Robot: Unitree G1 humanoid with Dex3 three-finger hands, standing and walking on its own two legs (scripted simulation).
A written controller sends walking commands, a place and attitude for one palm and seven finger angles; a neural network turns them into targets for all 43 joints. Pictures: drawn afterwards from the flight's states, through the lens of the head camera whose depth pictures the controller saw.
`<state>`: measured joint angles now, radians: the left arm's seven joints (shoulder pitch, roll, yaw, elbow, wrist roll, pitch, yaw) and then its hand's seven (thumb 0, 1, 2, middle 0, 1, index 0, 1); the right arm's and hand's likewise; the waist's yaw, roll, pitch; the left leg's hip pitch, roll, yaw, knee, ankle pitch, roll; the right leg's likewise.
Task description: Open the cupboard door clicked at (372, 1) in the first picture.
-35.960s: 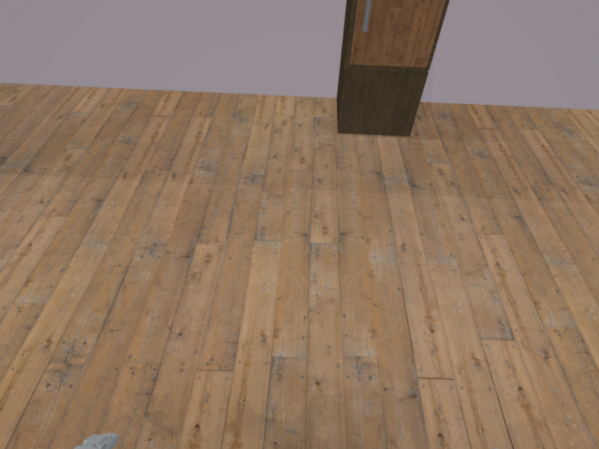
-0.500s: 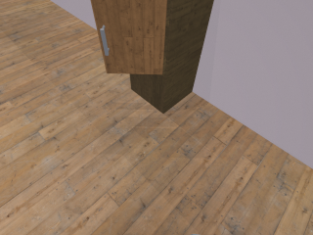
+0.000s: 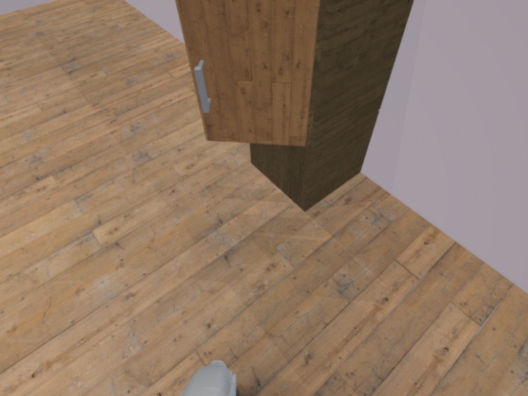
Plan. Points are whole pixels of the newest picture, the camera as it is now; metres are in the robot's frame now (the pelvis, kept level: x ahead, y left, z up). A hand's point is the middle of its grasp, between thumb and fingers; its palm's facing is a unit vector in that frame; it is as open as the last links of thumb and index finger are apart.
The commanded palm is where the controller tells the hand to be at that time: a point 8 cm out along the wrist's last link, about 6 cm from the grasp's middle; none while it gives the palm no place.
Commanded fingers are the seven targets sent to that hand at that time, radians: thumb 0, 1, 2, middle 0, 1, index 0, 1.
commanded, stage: take the last steps up to it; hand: left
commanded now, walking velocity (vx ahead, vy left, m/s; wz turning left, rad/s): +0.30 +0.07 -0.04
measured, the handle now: (203, 87) +0.96 +0.28 -0.10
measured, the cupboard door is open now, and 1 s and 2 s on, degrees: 45 45 45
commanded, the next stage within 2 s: come to a stop and stand still in 0.82 s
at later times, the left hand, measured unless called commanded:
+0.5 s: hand (164, 297) +0.30 +0.24 -0.16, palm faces -0.05 -0.97 -0.22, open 7.3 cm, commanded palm none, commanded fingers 0.00 0.90 0.90 -0.20 -0.30 -0.20 -0.30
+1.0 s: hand (181, 290) +0.33 +0.22 -0.19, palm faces +0.03 -0.98 -0.19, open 7.2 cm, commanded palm none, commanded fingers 0.00 0.90 0.90 -0.20 -0.30 -0.20 -0.30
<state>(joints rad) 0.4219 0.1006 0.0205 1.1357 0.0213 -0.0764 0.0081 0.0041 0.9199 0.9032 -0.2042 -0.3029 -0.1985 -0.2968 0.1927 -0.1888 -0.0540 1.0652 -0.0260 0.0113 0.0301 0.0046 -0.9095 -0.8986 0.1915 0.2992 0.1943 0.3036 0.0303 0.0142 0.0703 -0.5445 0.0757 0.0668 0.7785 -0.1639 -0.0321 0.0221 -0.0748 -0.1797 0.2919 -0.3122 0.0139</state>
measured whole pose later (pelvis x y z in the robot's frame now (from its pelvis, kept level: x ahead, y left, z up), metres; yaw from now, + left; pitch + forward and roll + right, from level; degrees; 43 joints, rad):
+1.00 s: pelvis +0.35 +0.04 -0.01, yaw -3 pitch -1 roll -1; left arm 0.33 0.17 0.04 1.13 0.01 -0.04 0.01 -0.01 0.94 0.90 -0.20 -0.30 -0.20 -0.30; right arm 0.17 -0.19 -0.04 1.05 -0.03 -0.04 0.00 0.01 -0.93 -0.90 0.19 0.30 0.20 0.30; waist 0.02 0.01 0.05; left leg -0.35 0.06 0.08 0.53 -0.10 -0.01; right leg -0.10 -0.03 -0.14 0.48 -0.36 0.01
